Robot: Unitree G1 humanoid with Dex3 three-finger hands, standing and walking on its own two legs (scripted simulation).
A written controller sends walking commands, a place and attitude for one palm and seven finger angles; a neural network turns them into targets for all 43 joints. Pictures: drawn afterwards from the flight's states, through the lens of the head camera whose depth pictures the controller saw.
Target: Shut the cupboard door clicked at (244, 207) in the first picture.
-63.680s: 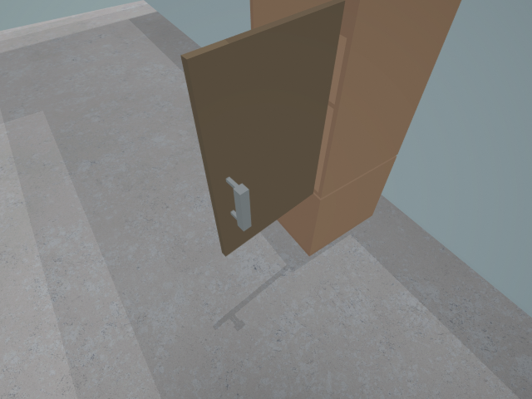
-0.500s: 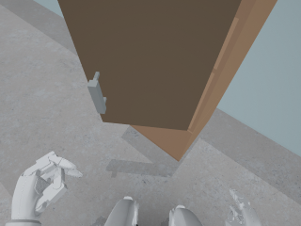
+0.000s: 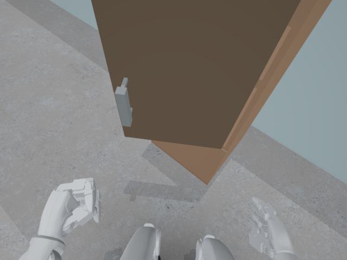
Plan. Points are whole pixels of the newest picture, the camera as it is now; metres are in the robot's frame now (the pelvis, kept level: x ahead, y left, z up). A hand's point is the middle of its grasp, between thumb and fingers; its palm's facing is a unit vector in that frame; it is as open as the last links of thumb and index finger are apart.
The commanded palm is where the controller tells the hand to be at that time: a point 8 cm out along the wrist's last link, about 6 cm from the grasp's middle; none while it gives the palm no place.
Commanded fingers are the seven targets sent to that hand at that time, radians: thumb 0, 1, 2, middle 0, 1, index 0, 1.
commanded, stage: raise the hand and make a fist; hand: left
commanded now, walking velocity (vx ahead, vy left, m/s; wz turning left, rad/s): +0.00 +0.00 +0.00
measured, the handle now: (126, 102) +0.51 +0.18 +0.01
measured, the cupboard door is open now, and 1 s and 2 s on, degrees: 33 33 33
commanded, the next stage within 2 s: bring the fist close to the handle in 0.48 s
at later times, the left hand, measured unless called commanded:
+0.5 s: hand (97, 194) +0.24 +0.18 +0.05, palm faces +0.01 -1.00 -0.04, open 3.1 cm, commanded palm +0.21 +0.23 +0.04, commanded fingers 0.00 0.90 0.90 -1.30 -1.50 -1.30 -1.50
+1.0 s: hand (117, 166) +0.30 +0.16 +0.03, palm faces -0.04 -1.00 -0.04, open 3.1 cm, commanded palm +0.29 +0.21 +0.03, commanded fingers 0.00 0.90 0.90 -1.30 -1.50 -1.30 -1.50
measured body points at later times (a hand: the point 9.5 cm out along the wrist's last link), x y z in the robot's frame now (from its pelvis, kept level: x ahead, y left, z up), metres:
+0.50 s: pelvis +0.01 -0.01 +0.00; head +0.09 +0.00 +0.44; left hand +0.23 +0.23 +0.05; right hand +0.20 -0.25 -0.08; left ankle +0.05 +0.07 -0.62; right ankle +0.02 -0.12 -0.62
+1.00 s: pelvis +0.01 -0.03 -0.01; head +0.10 -0.02 +0.43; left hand +0.30 +0.21 +0.04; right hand +0.18 -0.27 -0.10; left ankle +0.05 +0.07 -0.62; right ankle +0.02 -0.12 -0.62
